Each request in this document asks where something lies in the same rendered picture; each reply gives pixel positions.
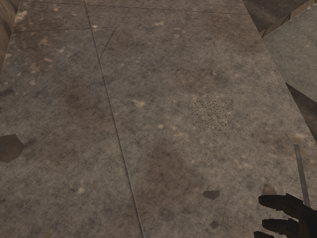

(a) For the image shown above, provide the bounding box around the robot right hand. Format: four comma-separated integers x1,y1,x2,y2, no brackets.
254,193,317,238

